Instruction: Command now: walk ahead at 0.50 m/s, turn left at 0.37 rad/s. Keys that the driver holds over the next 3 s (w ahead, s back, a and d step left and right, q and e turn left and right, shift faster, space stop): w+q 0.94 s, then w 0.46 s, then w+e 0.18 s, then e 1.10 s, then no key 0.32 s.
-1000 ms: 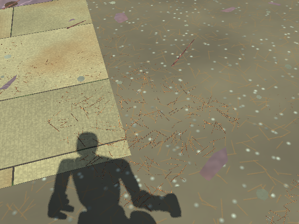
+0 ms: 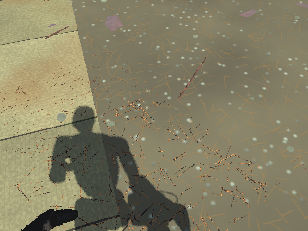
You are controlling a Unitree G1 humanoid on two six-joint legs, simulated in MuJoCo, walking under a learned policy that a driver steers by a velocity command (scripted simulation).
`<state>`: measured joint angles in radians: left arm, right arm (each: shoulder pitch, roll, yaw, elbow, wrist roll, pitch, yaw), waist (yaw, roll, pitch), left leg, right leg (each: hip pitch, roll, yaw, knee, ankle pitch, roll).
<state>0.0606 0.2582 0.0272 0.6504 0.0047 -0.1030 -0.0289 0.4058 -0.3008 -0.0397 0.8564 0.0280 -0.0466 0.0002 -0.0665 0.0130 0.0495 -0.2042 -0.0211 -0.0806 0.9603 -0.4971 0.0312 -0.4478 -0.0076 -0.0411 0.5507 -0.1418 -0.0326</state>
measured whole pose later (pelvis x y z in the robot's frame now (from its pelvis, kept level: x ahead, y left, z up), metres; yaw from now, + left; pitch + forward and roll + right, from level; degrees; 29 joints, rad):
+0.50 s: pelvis +0.26 +0.07 -0.01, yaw +17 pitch +1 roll -2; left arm 0.27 0.31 0.07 0.83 -0.01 -0.06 0.01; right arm 0.11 -0.30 -0.07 0.64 0.03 -0.02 0.04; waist 0.03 0.01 0.08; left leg -0.50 -0.02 0.04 0.67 -0.19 0.11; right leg -0.11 -0.08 -0.13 0.91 -0.53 0.04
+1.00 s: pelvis +0.55 +0.14 +0.00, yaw +34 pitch +2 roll -2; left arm 0.04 0.27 0.05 0.68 0.01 -0.13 -0.03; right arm 0.39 -0.31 -0.07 0.75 0.03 -0.02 -0.02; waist -0.07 0.02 0.01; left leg -0.15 -0.10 -0.23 0.82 -0.51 0.05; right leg -0.45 0.05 0.02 0.52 -0.11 -0.02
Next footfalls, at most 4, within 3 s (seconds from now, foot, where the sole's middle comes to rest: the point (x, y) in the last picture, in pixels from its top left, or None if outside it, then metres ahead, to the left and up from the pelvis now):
0.46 left None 0.38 0.18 -0.76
0.96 right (126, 170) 0.73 0.12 -0.76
1.44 left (49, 167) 0.77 0.49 -0.76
1.92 right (70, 115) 1.07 0.42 -0.76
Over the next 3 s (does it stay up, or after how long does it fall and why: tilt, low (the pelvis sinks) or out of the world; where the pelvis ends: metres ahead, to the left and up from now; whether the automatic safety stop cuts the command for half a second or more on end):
stays up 0.94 0.47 0.02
